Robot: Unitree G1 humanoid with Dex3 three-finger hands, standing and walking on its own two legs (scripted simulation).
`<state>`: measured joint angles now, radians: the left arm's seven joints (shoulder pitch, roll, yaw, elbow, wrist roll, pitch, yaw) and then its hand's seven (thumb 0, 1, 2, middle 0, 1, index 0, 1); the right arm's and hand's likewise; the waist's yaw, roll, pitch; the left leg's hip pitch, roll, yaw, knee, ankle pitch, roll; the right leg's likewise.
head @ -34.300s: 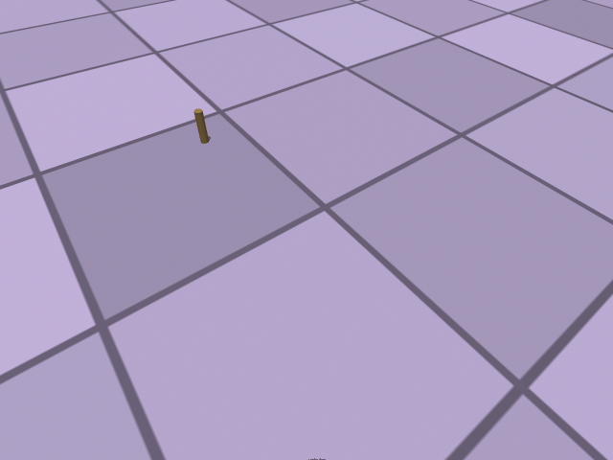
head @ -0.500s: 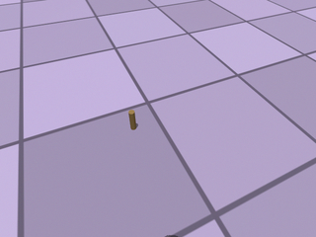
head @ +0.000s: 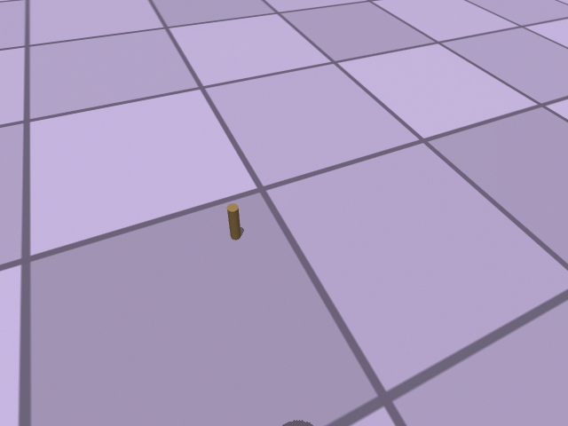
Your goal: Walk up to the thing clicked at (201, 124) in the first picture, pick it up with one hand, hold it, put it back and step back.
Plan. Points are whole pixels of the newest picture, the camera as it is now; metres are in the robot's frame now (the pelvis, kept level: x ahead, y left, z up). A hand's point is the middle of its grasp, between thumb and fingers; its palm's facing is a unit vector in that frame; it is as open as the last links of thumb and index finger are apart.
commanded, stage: step back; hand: left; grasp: from the side
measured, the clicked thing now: (234, 222) +0.98 +0.21 -0.67
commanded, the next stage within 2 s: stand in 0.24 s
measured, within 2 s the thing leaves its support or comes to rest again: neither
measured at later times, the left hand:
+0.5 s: hand out of the picture +0.10 +0.24 -0.14, palm faces -0.03 -0.94 -0.34, open 7.4 cm
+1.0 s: hand out of the picture +0.08 +0.24 -0.14, palm faces -0.04 -0.94 -0.34, open 7.4 cm
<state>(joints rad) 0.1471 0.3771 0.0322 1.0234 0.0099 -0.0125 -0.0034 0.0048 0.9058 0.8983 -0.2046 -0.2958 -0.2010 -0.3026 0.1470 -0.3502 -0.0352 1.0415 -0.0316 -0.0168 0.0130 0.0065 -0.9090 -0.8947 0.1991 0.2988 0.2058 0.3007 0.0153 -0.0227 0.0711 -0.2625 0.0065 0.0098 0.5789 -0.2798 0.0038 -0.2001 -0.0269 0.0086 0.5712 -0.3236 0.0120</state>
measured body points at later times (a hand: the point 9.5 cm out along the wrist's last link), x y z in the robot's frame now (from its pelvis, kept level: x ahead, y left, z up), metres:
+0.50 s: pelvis +0.00 -0.01 +0.02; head +0.02 -0.01 +0.47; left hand +0.10 +0.29 -0.11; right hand +0.11 -0.31 -0.11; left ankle +0.02 +0.12 -0.73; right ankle -0.02 -0.14 -0.73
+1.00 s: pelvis +0.00 -0.01 +0.02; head +0.01 -0.01 +0.47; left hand +0.09 +0.29 -0.11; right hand +0.06 -0.31 -0.12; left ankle +0.02 +0.12 -0.73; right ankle -0.02 -0.14 -0.73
